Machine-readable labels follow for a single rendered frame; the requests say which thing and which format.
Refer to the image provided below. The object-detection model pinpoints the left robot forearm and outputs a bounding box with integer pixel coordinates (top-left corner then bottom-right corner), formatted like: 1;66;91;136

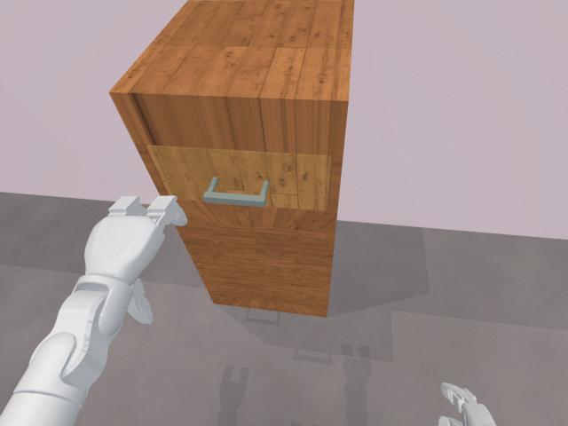
0;273;133;426

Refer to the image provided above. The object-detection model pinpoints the left robot hand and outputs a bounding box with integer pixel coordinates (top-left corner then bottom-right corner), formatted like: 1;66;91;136
84;195;187;324

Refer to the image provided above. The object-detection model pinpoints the handle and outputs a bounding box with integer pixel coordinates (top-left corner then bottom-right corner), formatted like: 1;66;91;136
203;177;269;207

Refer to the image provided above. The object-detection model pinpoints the drawer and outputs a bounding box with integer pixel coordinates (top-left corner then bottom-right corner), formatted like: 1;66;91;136
146;145;332;211

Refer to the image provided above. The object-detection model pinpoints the right robot hand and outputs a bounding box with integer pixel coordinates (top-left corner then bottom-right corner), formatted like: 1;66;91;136
438;383;496;426

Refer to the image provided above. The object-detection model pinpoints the cabinet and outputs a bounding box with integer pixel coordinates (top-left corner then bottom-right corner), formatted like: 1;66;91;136
109;0;355;318

